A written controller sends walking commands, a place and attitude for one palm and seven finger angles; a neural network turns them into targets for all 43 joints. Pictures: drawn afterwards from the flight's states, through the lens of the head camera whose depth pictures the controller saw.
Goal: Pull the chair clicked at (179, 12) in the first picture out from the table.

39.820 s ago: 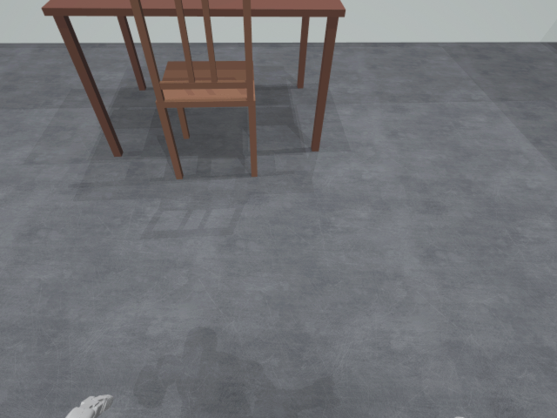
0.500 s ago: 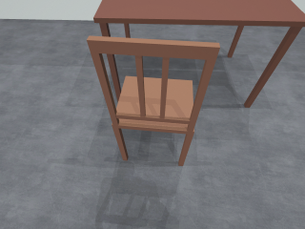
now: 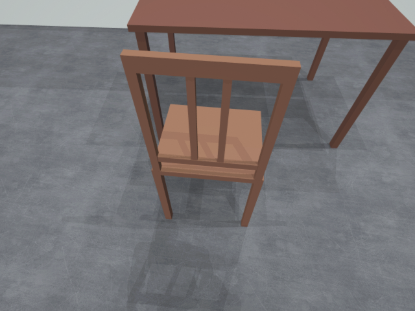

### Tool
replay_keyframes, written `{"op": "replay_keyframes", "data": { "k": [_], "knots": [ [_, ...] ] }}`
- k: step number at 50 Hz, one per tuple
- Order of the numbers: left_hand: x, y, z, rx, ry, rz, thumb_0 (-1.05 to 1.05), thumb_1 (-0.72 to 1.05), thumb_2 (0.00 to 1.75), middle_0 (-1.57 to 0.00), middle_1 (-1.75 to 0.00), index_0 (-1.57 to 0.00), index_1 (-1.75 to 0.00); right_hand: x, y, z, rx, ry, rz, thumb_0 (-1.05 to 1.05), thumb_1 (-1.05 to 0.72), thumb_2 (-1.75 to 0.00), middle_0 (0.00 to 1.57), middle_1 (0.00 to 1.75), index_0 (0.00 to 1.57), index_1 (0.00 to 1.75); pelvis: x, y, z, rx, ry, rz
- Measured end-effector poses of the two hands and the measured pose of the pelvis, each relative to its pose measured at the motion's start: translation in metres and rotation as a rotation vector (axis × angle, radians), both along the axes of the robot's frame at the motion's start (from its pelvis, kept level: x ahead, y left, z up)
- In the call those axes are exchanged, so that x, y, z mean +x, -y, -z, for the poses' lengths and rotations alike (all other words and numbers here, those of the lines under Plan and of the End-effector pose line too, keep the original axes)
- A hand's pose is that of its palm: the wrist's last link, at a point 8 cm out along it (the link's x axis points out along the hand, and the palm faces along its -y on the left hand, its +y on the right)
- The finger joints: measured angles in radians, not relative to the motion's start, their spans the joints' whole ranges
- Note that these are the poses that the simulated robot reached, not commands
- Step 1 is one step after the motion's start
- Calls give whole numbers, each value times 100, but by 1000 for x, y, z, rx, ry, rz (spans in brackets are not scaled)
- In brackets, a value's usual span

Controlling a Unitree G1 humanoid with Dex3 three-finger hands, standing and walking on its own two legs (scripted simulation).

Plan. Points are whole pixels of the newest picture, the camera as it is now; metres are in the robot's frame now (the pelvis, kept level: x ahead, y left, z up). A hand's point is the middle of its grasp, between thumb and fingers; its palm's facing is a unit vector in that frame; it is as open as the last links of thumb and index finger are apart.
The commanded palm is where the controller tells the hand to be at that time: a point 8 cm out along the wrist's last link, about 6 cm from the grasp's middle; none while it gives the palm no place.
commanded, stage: look to check the result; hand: left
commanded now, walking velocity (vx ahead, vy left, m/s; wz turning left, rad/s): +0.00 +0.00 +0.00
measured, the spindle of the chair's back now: (192, 123) +0.61 +0.08 -0.07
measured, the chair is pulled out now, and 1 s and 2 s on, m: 0.34 0.34 0.34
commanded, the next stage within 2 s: walk to a spot facing it in 0.16 s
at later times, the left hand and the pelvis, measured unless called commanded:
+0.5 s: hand out of the picture +0.00 +0.17 -0.18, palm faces -0.04 -0.98 -0.18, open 7.3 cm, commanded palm none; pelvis +0.00 +0.01 +0.00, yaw -4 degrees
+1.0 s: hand (139, 303) +0.16 +0.16 -0.17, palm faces -0.27 -0.92 -0.27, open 7.4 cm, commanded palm none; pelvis -0.01 +0.00 -0.02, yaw -15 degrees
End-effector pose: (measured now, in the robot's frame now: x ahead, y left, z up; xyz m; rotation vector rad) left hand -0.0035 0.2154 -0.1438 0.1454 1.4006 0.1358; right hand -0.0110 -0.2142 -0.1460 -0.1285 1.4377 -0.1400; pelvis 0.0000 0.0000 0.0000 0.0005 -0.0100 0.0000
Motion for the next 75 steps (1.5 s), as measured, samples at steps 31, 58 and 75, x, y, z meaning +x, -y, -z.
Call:
{"op": "replay_keyframes", "data": {
  "k": [31,58,75],
  "knots": [
    [37,-15,3,30,-25,114,1,91,90,-20,-30,-20,-30,4,16,7,-48,56,113,0,-91,-90,20,30,20,30,0,-3,8,3,-35,135],
    [150,12,-11,67,247,374,1,91,90,-20,-30,-20,-30,5,62,11,-97,205,243,0,-91,-90,20,30,20,30,-17,5,19,24,-39,300],
    [170,1,-6,23,162,553,1,91,90,-20,-30,-20,-30,-44,32,-22,-184,255,419,0,-91,-90,20,30,21,30,-14,-12,7,-45,-20,568]
  ]
}}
